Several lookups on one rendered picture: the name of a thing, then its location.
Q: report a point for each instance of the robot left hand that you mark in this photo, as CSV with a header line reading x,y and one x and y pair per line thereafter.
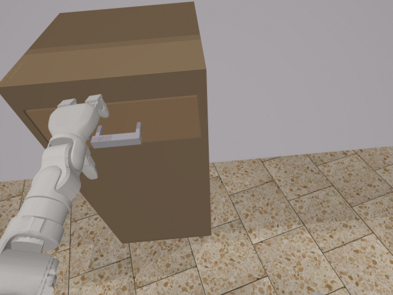
x,y
80,120

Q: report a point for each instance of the drawer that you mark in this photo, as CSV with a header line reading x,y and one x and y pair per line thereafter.
x,y
161,118

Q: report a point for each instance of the handle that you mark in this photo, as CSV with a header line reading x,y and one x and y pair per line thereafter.
x,y
123,139

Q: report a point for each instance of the left robot upper arm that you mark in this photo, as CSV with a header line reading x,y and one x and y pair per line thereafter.
x,y
27,273

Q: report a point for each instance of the left robot forearm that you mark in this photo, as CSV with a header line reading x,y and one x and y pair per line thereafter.
x,y
38,225

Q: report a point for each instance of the cabinet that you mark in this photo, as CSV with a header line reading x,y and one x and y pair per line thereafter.
x,y
156,190

